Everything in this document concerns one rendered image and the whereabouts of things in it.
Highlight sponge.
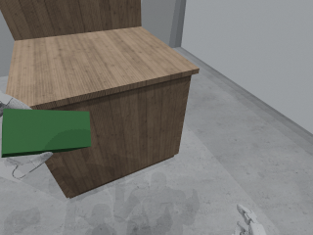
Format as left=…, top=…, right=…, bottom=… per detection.
left=1, top=109, right=92, bottom=158

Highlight table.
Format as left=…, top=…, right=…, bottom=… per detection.
left=0, top=0, right=200, bottom=199

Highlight left robot hand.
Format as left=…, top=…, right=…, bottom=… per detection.
left=0, top=90, right=53, bottom=183

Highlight right robot hand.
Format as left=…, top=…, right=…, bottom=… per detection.
left=231, top=204, right=267, bottom=235

